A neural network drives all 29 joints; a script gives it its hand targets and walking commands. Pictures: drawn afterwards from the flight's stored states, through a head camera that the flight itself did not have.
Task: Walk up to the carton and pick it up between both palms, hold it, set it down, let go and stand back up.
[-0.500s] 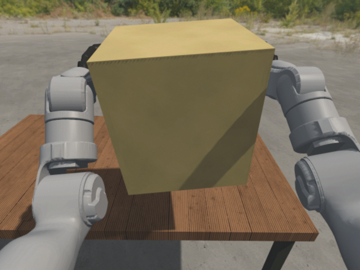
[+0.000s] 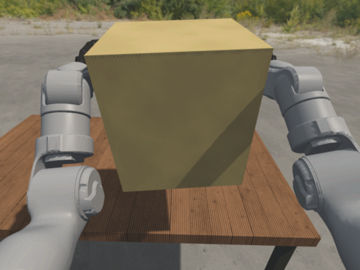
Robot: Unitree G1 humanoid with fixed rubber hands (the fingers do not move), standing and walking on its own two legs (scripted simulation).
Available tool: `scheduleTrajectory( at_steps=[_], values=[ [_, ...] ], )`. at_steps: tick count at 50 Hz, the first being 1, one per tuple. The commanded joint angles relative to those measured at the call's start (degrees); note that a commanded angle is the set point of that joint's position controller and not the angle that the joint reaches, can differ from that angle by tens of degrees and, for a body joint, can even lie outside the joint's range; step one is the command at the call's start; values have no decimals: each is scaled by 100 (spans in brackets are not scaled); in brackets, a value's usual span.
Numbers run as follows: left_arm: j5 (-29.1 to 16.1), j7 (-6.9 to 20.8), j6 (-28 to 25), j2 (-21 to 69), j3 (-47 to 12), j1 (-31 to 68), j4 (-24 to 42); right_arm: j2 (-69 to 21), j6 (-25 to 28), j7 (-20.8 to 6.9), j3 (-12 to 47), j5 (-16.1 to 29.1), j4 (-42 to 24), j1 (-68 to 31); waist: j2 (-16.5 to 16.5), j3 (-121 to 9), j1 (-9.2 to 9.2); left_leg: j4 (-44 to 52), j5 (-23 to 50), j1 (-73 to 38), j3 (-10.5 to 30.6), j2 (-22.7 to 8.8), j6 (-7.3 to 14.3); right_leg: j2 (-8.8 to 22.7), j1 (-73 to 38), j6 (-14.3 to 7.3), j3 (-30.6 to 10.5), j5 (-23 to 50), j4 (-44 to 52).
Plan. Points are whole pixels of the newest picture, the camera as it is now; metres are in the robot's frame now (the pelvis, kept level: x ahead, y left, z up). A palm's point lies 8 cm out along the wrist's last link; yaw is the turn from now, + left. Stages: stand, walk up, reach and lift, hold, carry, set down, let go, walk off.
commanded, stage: hold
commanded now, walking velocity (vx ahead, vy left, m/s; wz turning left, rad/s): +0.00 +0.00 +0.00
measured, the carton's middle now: (178, 103) +0.38 +0.01 +0.29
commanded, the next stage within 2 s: none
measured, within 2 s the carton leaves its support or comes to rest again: neither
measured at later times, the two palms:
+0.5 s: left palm (91, 74) +0.37 +0.18 +0.35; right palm (270, 75) +0.36 -0.17 +0.36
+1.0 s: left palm (91, 77) +0.36 +0.18 +0.35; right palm (272, 75) +0.35 -0.17 +0.36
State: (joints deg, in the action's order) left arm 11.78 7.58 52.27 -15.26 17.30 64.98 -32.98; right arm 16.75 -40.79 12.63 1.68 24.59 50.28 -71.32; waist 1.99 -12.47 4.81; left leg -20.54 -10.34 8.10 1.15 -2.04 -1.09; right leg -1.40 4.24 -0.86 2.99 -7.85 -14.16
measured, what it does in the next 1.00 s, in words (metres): stands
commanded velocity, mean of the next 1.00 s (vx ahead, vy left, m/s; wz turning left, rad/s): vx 0.00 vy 0.00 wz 0.00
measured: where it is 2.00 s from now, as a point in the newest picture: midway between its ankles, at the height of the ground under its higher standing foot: outside the picture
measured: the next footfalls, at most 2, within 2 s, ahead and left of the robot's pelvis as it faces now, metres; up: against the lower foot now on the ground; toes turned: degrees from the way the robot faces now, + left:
none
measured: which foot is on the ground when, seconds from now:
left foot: down 0.00-1.00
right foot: down 0.00-1.00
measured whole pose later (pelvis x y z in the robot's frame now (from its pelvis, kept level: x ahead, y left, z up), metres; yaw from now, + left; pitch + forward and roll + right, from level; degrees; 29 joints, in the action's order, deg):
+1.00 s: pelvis +0.00 +0.00 +0.00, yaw +0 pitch -2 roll -1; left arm 11.5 7.1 53.1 -14.4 17.1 62.4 -28.6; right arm 17.2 -40.9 12.6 2.5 25.1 48.3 -70.5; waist 1.1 -12.2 4.9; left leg -20.4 -10.0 8.2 1.2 -2.4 -1.5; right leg -1.8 4.7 -1.2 2.8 -7.7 -14.7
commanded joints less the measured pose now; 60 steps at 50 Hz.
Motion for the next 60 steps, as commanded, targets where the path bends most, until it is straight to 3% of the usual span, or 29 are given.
scheduleTrajectory(
  at_steps=[1,2,3,4,6,8,14,15,18,20,22,23,24,27,30,33,38,41,44,45,46,47,48,50,51,52,57,59,60],
  values=[
    [-1073,824,-214,3128,-1346,3299,1007,-2858,164,-801,510,898,-1677,-3740,-727,-1268,95,289,1270,-22,177,323,-151,-154,-658,-1,-545,1028,-22],
    [-1103,789,-265,3171,-1328,3497,1188,-2999,148,-854,578,930,-1535,-3654,-601,-1212,122,246,1417,13,159,318,-172,-189,-790,-29,-447,1185,-80],
    [-1144,753,-262,3271,-1501,3286,1402,-2912,183,-861,550,1027,-1828,-3708,-800,-1506,84,204,1633,-123,231,308,-198,-178,-913,-32,-464,1399,-93],
    [-1168,753,-222,3356,-1459,3149,1301,-2959,176,-874,600,1050,-1993,-3608,-749,-1497,134,132,1849,-129,209,319,-226,-245,-877,-40,-488,1530,-187],
    [-1072,776,-158,3306,-1496,2826,1304,-2685,181,-870,656,1054,-1824,-3407,-897,-1317,136,189,1763,-198,134,296,-258,-271,-851,-53,-487,1431,-133],
    [-901,765,-132,3177,-1277,3016,1041,-2798,113,-938,595,911,-1457,-3478,-608,-865,45,357,1036,168,169,298,-151,-214,-597,-85,-505,782,-58],
    [-1251,620,-294,3270,-1601,3497,1485,-3116,274,-1073,677,991,-1786,-3951,-658,-1595,-89,258,1054,76,162,312,-81,-195,-637,-13,-508,842,-105],
    [-1286,619,-269,3234,-1508,3430,1268,-2987,237,-1072,563,941,-1585,-3827,-490,-1360,2,243,993,156,149,310,-85,-218,-579,18,-438,844,-122],
    [-1213,647,-221,3084,-1374,3416,1086,-2984,212,-1030,552,937,-1597,-3854,-420,-1314,-28,338,912,155,138,312,-74,-222,-549,23,-516,802,-97],
    [-1189,677,-247,3107,-1315,3526,939,-2995,167,-1037,504,882,-1301,-3765,-506,-1193,-9,432,562,279,159,297,-57,-212,-520,-17,-550,490,6],
    [-1220,694,-268,3123,-1420,3388,916,-2959,201,-961,425,805,-1466,-3725,-516,-1276,49,368,679,267,97,320,-54,-181,-703,12,-577,704,11],
    [-1244,702,-266,3035,-1278,3358,912,-2809,212,-941,453,822,-1556,-3750,-252,-1373,30,373,766,227,130,323,-38,-226,-697,41,-559,725,-21],
    [-1247,703,-250,3039,-1207,3297,779,-2872,191,-918,411,853,-1518,-3691,-268,-1373,47,331,838,205,103,332,-56,-244,-694,66,-489,835,-77],
    [-1032,804,-183,2993,-1078,3191,424,-2875,192,-894,383,805,-1455,-3884,-341,-925,-53,373,558,382,88,331,36,-116,-559,40,-570,552,20],
    [-993,835,-234,2967,-964,3310,318,-2998,216,-887,427,749,-1611,-3972,-142,-1031,-114,411,548,389,116,312,52,-129,-751,32,-578,663,63],
    [-1051,841,-232,2957,-1108,3234,795,-3009,165,-786,464,884,-1626,-3699,-551,-1335,95,218,1125,45,132,346,-35,-129,-723,86,-621,1214,-13],
    [-1089,802,-268,2918,-1205,3316,849,-3022,169,-820,613,947,-1728,-3715,-313,-1313,22,259,1239,8,82,370,-131,-210,-717,80,-465,1107,-39],
    [-1066,810,-235,3063,-1145,3193,794,-2906,154,-806,588,897,-1760,-3833,-385,-1184,-83,240,1072,113,128,322,-25,-197,-588,58,-543,956,-16],
    [-1073,820,-193,3067,-1239,3110,950,-2982,156,-781,634,950,-1823,-3692,-542,-1255,-23,222,1188,96,98,316,-45,-147,-701,51,-532,1157,-56],
    [-1122,832,-171,3076,-1358,3256,1061,-2906,131,-778,471,914,-1756,-3607,-698,-1246,164,226,1139,-9,132,357,-132,-188,-661,63,-548,1071,-48],
    [-1174,838,-215,3098,-1431,3377,1240,-2929,154,-799,591,949,-1759,-3754,-647,-1326,58,251,1123,-31,88,321,-136,-175,-669,22,-521,993,-54],
    [-1173,798,-224,3068,-1425,3484,1289,-2980,167,-818,561,920,-1731,-3743,-597,-1456,127,213,1143,-16,92,362,-129,-149,-675,58,-581,1047,-76],
    [-1178,783,-272,3043,-1353,3395,1270,-3039,145,-815,604,945,-1753,-3704,-514,-1446,43,255,1219,18,129,349,-97,-208,-797,39,-507,1177,-69],
    [-1112,772,-202,3007,-1257,3148,942,-3056,124,-796,676,922,-1838,-3673,-347,-1226,46,250,1130,141,47,381,-79,-161,-861,96,-514,1167,-83],
    [-983,817,-160,2873,-1007,3193,570,-2944,64,-805,511,834,-1425,-3677,-204,-674,67,340,652,348,63,382,-2,-134,-670,118,-531,746,18],
    [-930,866,-161,2810,-1026,3161,514,-3016,104,-786,452,781,-1555,-3762,-183,-674,-62,416,461,390,82,370,56,-121,-545,109,-570,435,76],
    [-1128,775,-308,3070,-1288,3617,1133,-3090,164,-922,485,870,-1679,-3847,-518,-1451,8,326,800,41,112,306,-52,-156,-619,-5,-567,653,-4],
    [-1186,733,-283,3142,-1319,3374,846,-3023,210,-922,531,874,-1768,-3975,-454,-1419,-34,347,810,121,81,312,-23,-170,-675,26,-483,681,-17],
    [-1135,742,-277,3056,-1148,3473,679,-3023,171,-938,493,846,-1437,-3833,-346,-1193,-38,372,592,312,99,320,-58,-177,-645,21,-515,498,-1]
  ],
)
